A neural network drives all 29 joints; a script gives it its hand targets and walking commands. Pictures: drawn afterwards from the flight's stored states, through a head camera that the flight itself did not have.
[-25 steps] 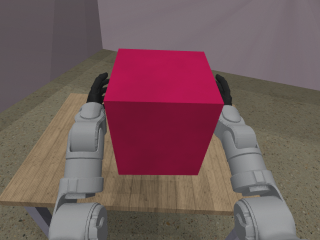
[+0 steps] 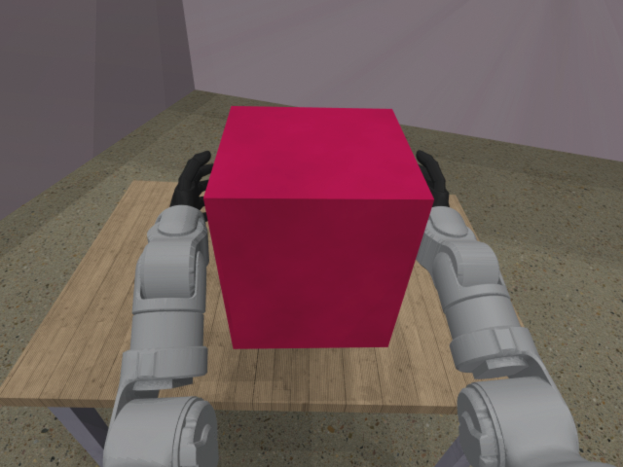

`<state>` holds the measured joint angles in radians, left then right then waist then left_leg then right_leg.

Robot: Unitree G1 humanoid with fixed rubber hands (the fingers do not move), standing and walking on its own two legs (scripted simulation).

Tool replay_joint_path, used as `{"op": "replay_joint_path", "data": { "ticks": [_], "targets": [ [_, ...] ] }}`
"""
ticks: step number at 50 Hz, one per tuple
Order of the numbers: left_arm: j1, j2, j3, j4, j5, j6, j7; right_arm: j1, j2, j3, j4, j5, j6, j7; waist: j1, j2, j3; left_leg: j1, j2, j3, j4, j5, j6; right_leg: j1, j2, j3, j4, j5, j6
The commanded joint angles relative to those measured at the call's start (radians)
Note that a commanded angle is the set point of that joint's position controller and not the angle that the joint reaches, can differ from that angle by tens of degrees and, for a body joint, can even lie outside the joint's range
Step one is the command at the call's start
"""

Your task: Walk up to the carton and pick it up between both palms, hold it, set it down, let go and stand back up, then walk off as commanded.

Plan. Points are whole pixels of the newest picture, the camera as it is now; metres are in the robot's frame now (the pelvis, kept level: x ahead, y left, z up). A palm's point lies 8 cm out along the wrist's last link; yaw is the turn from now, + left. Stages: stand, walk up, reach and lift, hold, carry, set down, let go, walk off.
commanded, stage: hold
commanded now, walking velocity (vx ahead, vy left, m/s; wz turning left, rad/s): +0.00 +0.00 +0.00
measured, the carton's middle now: (311, 230) +0.38 -0.01 +0.16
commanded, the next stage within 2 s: set down in 0.26 s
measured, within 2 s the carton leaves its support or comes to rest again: neither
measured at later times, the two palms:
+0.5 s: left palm (188, 210) +0.36 +0.14 +0.20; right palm (432, 210) +0.37 -0.16 +0.20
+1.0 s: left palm (198, 244) +0.36 +0.14 +0.15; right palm (419, 233) +0.39 -0.16 +0.15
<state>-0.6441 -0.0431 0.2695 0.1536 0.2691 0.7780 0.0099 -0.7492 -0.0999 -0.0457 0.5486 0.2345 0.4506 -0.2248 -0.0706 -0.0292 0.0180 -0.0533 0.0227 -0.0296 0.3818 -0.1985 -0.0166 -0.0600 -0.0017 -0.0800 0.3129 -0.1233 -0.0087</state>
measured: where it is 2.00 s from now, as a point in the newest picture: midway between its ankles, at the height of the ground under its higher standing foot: outside the picture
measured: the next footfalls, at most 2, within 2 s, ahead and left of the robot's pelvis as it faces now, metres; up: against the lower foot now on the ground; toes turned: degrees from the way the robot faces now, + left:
none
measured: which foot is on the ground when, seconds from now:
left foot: down 0.00-1.00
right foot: down 0.00-1.00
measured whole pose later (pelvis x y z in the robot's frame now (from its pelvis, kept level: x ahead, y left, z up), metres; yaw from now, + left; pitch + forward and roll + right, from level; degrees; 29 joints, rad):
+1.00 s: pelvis +0.01 -0.03 +0.00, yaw +1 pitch -5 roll -1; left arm -0.50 -0.06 0.21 0.16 0.23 0.45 0.08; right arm -0.62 -0.06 -0.06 0.63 0.12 0.03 -0.16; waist -0.02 -0.05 0.07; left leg -0.10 0.06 -0.07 0.37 -0.19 -0.06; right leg -0.09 0.04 -0.12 0.29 -0.12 -0.05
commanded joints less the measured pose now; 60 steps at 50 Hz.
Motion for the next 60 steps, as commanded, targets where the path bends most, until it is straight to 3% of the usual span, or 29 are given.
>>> {"op": "replay_joint_path", "data": {
  "ticks": [1,3,6,8,9,10,13,14,15,16,17,19,22,23,25,26,31,34,37,38,42,44,45,51,54,56,57,59,60],
  "targets": [
    [-0.863,-0.559,-0.565,-0.242,-0.245,-0.116,-0.11,-0.939,0.717,0.428,-0.492,0.143,-0.089,0.119,0.0,0.034,-0.613,0.072,-0.078,0.012,-0.009,0.331,-0.022,0.145,0.085,-0.001,-0.009,0.141,0.06],
    [-0.809,-0.601,-0.623,-0.307,-0.277,-0.121,-0.095,-0.913,0.746,0.47,-0.549,0.163,-0.096,0.111,-0.009,0.052,-0.657,0.053,-0.084,0.007,0.012,0.37,-0.014,0.169,0.081,0.014,0.007,0.226,0.06],
    [-0.782,-0.553,-0.549,-0.25,-0.251,-0.118,-0.108,-0.861,0.724,0.428,-0.493,0.142,-0.068,0.103,-0.007,0.014,-0.6,0.033,-0.082,0.012,-0.012,0.305,-0.007,0.192,0.074,0.021,-0.005,0.202,0.065],
    [-0.706,-0.591,-0.595,-0.277,-0.239,-0.098,-0.107,-0.763,0.665,0.419,-0.428,0.149,-0.05,0.101,-0.056,0.094,-0.527,0.039,-0.075,-0.002,-0.028,0.312,-0.033,0.163,0.085,0.006,-0.008,0.186,0.05],
    [-0.688,-0.556,-0.539,-0.188,-0.202,-0.082,-0.117,-0.816,0.659,0.399,-0.418,0.13,-0.051,0.103,-0.025,0.061,-0.466,0.013,-0.08,0.01,-0.034,0.257,-0.017,0.175,0.074,0.01,-0.025,0.139,0.051],
    [-0.714,-0.562,-0.528,-0.151,-0.192,-0.071,-0.123,-0.847,0.632,0.365,-0.39,0.112,-0.05,0.109,-0.035,0.067,-0.43,0.003,-0.073,0.008,-0.048,0.194,-0.025,0.141,0.071,0.012,-0.034,0.06,0.047],
    [-0.673,-0.517,-0.484,-0.162,-0.154,-0.058,-0.147,-0.791,0.634,0.357,-0.361,0.104,-0.033,0.103,-0.044,0.043,-0.394,0.002,-0.081,0.02,-0.054,0.21,-0.017,0.191,0.056,0.014,-0.028,0.141,0.059],
    [-0.693,-0.495,-0.442,-0.254,-0.171,-0.068,-0.144,-0.742,0.614,0.401,-0.276,0.142,-0.031,0.115,-0.036,0.094,-0.372,0.037,-0.084,0.023,-0.067,0.261,-0.009,0.169,0.088,0.041,-0.027,0.127,0.049],
    [-0.688,-0.489,-0.422,-0.206,-0.16,-0.062,-0.156,-0.791,0.604,0.389,-0.316,0.136,-0.044,0.12,-0.006,0.086,-0.353,0.024,-0.08,0.021,-0.064,0.285,-0.018,0.18,0.092,0.03,-0.023,0.102,0.041],
    [-0.736,-0.528,-0.462,-0.257,-0.174,-0.077,-0.146,-0.808,0.619,0.4,-0.318,0.135,-0.055,0.125,-0.035,0.109,-0.431,0.067,-0.077,0.01,-0.062,0.272,-0.017,0.167,0.089,0.03,-0.022,0.099,0.04],
    [-0.769,-0.5,-0.424,-0.184,-0.154,-0.086,-0.157,-0.835,0.6,0.378,-0.294,0.102,-0.068,0.131,-0.02,0.082,-0.381,0.02,-0.079,0.017,-0.067,0.223,-0.012,0.171,0.084,0.033,-0.029,0.067,0.041],
    [-0.852,-0.543,-0.489,-0.257,-0.19,-0.125,-0.141,-0.902,0.622,0.377,-0.409,0.093,-0.14,0.14,-0.031,0.106,-0.533,0.065,-0.065,0.005,-0.034,0.314,-0.037,0.172,0.091,0.015,-0.012,0.118,0.034],
    [-0.821,-0.564,-0.514,-0.246,-0.179,-0.192,-0.118,-0.92,0.669,0.398,-0.408,0.067,-0.219,0.162,0.01,0.116,-0.627,0.129,-0.065,0.017,0.01,0.414,-0.045,0.159,0.093,0.016,-0.015,0.183,0.039],
    [-0.875,-0.579,-0.53,-0.244,-0.188,-0.208,-0.103,-0.919,0.646,0.359,-0.377,0.048,-0.232,0.167,-0.015,0.111,-0.643,0.153,-0.05,0.0,-0.006,0.378,-0.05,0.137,0.09,0.003,-0.018,0.144,0.033],
    [-0.738,-0.541,-0.414,-0.09,-0.106,-0.234,-0.104,-0.91,0.611,0.285,-0.319,-0.027,-0.288,0.195,0.046,0.091,-0.522,0.08,-0.046,0.03,-0.051,0.238,-0.037,0.115,0.08,-0.003,-0.035,0.043,0.024],
    [-0.642,-0.545,-0.383,-0.041,-0.075,-0.223,-0.114,-0.849,0.57,0.266,-0.263,-0.038,-0.294,0.198,0.027,0.074,-0.467,0.062,-0.036,0.024,-0.086,0.2,-0.027,0.143,0.076,-0.01,-0.047,0.025,0.021],
    [-0.497,-0.445,-0.211,0.07,0.041,-0.211,-0.169,-0.702,0.552,0.253,-0.087,-0.111,-0.337,0.231,0.087,-0.026,-0.24,-0.013,-0.049,0.082,-0.148,0.102,0.03,0.183,0.046,-0.001,-0.068,-0.012,0.052],
    [-0.552,-0.423,-0.208,0.051,0.024,-0.225,-0.193,-0.711,0.548,0.233,-0.097,-0.128,-0.381,0.217,0.063,-0.072,-0.25,-0.006,-0.058,0.096,-0.15,0.104,0.044,0.184,0.039,-0.01,-0.078,0.002,0.075],
    [-0.632,-0.499,-0.347,-0.038,-0.051,-0.277,-0.166,-0.83,0.559,0.241,-0.206,-0.117,-0.462,0.208,0.028,-0.006,-0.376,0.038,-0.054,0.084,-0.091,0.265,0.008,0.219,0.055,-0.03,-0.024,0.154,0.064],
    [-0.639,-0.514,-0.378,-0.063,-0.075,-0.295,-0.151,-0.868,0.578,0.263,-0.248,-0.091,-0.486,0.207,0.05,0.019,-0.432,0.052,-0.051,0.069,-0.073,0.312,0.005,0.226,0.058,-0.029,-0.023,0.18,0.057],
    [-0.667,-0.609,-0.608,-0.196,-0.183,-0.407,-0.077,-0.899,0.596,0.36,-0.435,-0.063,-0.559,0.199,0.019,0.085,-0.745,0.187,-0.051,0.043,0.023,0.53,-0.044,0.203,0.065,-0.036,-0.008,0.349,0.054],
    [-0.657,-0.579,-0.604,-0.183,-0.181,-0.413,-0.056,-0.818,0.566,0.335,-0.358,-0.092,-0.54,0.196,-0.01,0.095,-0.742,0.179,-0.051,0.034,0.012,0.443,-0.033,0.19,0.053,-0.031,-0.024,0.294,0.044],
    [-0.637,-0.552,-0.602,-0.182,-0.171,-0.428,-0.046,-0.801,0.559,0.352,-0.361,-0.102,-0.538,0.198,0.023,0.08,-0.726,0.143,-0.05,0.044,0.006,0.42,-0.032,0.209,0.051,-0.027,-0.015,0.311,0.046],
    [-0.538,-0.48,-0.441,-0.067,-0.102,-0.353,-0.076,-0.689,0.472,0.235,-0.155,-0.133,-0.463,0.227,0.023,0.049,-0.469,0.015,-0.049,0.05,-0.089,0.167,0.003,0.188,0.027,-0.023,-0.032,0.102,0.048],
    [-0.505,-0.455,-0.339,-0.038,-0.039,-0.318,-0.1,-0.645,0.5,0.235,-0.046,-0.137,-0.447,0.238,0.065,0.055,-0.378,-0.044,-0.057,0.073,-0.121,0.123,0.023,0.231,0.003,-0.004,-0.037,0.099,0.064],
    [-0.506,-0.479,-0.348,-0.083,-0.065,-0.335,-0.103,-0.672,0.535,0.274,-0.103,-0.131,-0.464,0.24,0.092,0.038,-0.459,-0.032,-0.058,0.067,-0.112,0.215,0.016,0.273,0.015,-0.001,-0.016,0.174,0.065],
    [-0.544,-0.505,-0.382,-0.104,-0.069,-0.339,-0.091,-0.717,0.511,0.245,-0.096,-0.121,-0.481,0.247,0.056,0.081,-0.517,0.004,-0.061,0.066,-0.09,0.24,0.004,0.25,0.022,-0.009,-0.003,0.208,0.06],
    [-0.534,-0.496,-0.374,-0.078,-0.064,-0.354,-0.076,-0.722,0.515,0.255,-0.119,-0.124,-0.494,0.252,0.081,0.078,-0.529,-0.01,-0.06,0.065,-0.079,0.264,0.0,0.253,0.028,-0.01,0.007,0.245,0.061],
    [-0.496,-0.489,-0.383,-0.096,-0.077,-0.363,-0.078,-0.72,0.528,0.298,-0.167,-0.118,-0.514,0.243,0.09,0.035,-0.552,-0.025,-0.061,0.072,-0.065,0.329,0.003,0.322,0.023,-0.002,0.013,0.345,0.071]
  ]
}}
